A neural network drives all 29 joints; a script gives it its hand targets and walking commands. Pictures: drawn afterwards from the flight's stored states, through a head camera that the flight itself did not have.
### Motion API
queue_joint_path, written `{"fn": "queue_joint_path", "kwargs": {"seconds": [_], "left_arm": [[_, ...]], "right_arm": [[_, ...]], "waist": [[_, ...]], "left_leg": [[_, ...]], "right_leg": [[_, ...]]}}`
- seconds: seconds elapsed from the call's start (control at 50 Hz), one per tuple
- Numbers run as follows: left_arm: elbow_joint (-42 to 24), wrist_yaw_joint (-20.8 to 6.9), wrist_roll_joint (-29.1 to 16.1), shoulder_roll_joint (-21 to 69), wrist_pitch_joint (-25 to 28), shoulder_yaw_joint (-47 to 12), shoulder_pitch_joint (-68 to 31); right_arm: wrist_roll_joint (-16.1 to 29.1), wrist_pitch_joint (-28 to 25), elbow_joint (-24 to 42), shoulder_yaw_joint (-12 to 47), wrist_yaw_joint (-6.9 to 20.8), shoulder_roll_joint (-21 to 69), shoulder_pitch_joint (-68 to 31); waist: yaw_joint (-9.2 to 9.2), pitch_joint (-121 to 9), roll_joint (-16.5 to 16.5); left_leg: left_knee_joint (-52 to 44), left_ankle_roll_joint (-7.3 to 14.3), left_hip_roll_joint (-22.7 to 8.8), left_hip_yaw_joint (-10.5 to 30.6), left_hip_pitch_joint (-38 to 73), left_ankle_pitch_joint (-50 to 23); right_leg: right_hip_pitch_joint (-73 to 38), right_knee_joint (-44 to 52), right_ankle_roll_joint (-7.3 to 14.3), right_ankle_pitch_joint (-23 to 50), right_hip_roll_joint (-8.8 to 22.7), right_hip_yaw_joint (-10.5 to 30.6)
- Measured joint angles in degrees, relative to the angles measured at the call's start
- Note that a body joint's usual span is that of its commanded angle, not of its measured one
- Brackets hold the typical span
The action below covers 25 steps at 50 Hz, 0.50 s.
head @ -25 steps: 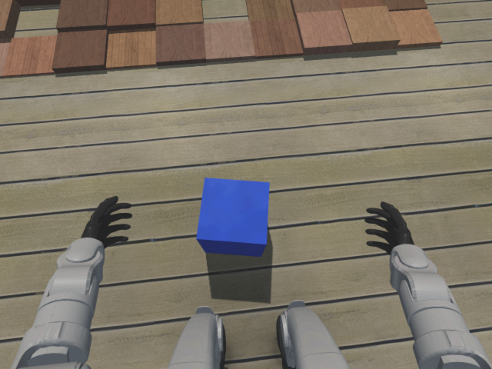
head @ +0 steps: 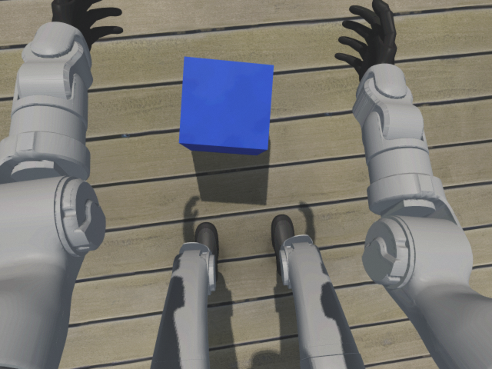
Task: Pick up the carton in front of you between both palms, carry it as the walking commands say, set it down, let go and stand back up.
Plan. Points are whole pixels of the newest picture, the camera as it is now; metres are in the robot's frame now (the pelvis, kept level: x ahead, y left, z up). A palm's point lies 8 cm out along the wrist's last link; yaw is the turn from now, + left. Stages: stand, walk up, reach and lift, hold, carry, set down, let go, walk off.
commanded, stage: reach and lift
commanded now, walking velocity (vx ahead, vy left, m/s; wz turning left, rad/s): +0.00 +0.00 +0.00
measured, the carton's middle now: (226, 114) +0.53 +0.02 -0.54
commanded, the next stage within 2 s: none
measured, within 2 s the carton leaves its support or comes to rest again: leaves its support in 1.74 s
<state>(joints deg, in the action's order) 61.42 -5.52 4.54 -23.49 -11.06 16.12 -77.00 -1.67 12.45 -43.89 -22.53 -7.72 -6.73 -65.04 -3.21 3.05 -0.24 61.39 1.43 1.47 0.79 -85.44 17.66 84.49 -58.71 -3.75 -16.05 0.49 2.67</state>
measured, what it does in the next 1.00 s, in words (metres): lowers itself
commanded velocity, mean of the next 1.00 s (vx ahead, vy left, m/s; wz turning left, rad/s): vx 0.00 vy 0.00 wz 0.00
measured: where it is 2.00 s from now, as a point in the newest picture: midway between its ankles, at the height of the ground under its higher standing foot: (248, 261)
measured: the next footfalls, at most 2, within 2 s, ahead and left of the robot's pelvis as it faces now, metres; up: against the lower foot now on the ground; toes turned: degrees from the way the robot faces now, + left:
none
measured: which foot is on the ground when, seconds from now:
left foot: down 0.00-1.00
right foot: down 0.00-1.00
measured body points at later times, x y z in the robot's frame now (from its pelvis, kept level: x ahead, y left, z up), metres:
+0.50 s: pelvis +0.00 -0.02 -0.16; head +0.36 +0.01 +0.10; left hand +0.55 +0.20 -0.33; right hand +0.52 -0.19 -0.33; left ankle +0.07 +0.10 -0.63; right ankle +0.08 -0.16 -0.63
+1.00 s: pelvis -0.03 -0.01 -0.28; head +0.36 +0.01 -0.07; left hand +0.56 +0.17 -0.48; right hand +0.52 -0.18 -0.47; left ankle +0.07 +0.10 -0.63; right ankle +0.08 -0.16 -0.63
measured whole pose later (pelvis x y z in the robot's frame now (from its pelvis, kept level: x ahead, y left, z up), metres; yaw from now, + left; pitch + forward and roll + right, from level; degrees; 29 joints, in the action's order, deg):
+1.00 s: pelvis -0.03 -0.01 -0.28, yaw -2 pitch +38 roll -5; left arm 72.7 1.0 -8.9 -28.9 -4.9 0.6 -96.2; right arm 7.6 4.5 -63.8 -15.2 -8.8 -14.4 -88.6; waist -2.6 24.5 0.4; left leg 125.5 1.3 1.4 2.3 -130.1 33.8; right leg 127.5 -122.0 -6.9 -33.1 -3.1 2.6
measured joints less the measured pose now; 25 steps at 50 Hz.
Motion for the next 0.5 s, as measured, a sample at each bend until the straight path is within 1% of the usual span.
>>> {"fn": "queue_joint_path", "kwargs": {"seconds": [0.08,0.16,0.24,0.3,0.34,0.38,0.44,0.48,0.5], "left_arm": [[0.05,0.11,1.83,1.66,1.84,2.40,0.67],[-0.50,-0.01,3.07,3.03,3.70,4.80,1.31],[-0.98,0.28,3.28,3.18,4.33,4.54,2.99],[-0.75,0.88,2.43,2.85,5.25,3.86,3.41],[-1.87,1.85,0.60,2.67,5.69,2.04,3.55],[-1.99,2.87,-0.29,2.35,6.02,0.15,3.15],[-1.76,4.22,-3.63,0.84,5.85,-2.64,1.79],[-1.06,4.48,-4.74,-0.26,5.85,-3.90,0.25],[-0.82,4.61,-6.18,-1.15,5.70,-5.09,-0.36]], "right_arm": [[-3.86,-2.16,-0.49,-3.39,0.16,2.09,-0.13],[-4.60,-4.01,-0.38,-4.52,0.64,2.79,-0.17],[-5.75,-5.38,-2.36,-5.42,0.52,3.13,-0.06],[-4.53,-6.19,-3.50,-4.94,0.44,3.02,0.50],[-2.52,-6.95,-3.24,-3.69,0.05,2.45,0.84],[0.03,-7.33,-2.93,-1.30,-0.56,1.37,1.03],[3.51,-7.34,-2.73,2.54,-1.28,-0.22,-0.13],[4.99,-6.87,-3.36,3.85,-1.79,-1.42,-2.01],[5.33,-6.73,-3.72,4.20,-2.09,-1.76,-2.98]], "waist": [[0.32,-2.42,-0.26],[1.01,-3.75,0.10],[0.74,-5.19,-0.04],[0.63,-5.82,0.09],[0.61,-5.75,-0.03],[1.03,-5.26,0.07],[1.07,-3.24,0.46],[1.28,-1.86,0.53],[1.15,-0.99,0.57]], "left_leg": [[0.57,-0.20,0.14,0.41,-3.24,0.77],[3.63,-0.55,-0.03,1.01,-7.36,2.43],[9.55,-1.05,0.30,1.89,-13.27,5.09],[15.42,-1.60,0.45,2.87,-18.86,7.10],[19.63,-1.93,0.77,3.55,-22.73,8.39],[24.33,-2.21,0.98,4.04,-26.22,9.91],[31.49,-2.42,1.20,4.01,-30.36,12.41],[35.83,-2.61,1.34,4.01,-33.36,13.13],[37.96,-2.68,1.44,3.98,-34.63,13.50]], "right_leg": [[3.22,-0.69,0.12,-0.92,-0.05,-0.18],[7.26,-3.59,0.32,-2.48,-0.57,-0.45],[12.97,-9.64,0.41,-5.51,-0.91,-0.70],[18.35,-15.29,0.33,-7.48,-1.76,-0.71],[22.18,-19.59,0.14,-8.54,-2.32,-0.59],[25.65,-24.21,-0.21,-9.83,-2.94,-0.47],[29.67,-31.23,-0.31,-13.08,-3.24,-0.47],[32.74,-35.65,-0.41,-13.68,-3.61,-0.37],[33.98,-37.80,-0.61,-14.12,-3.77,-0.27]]}}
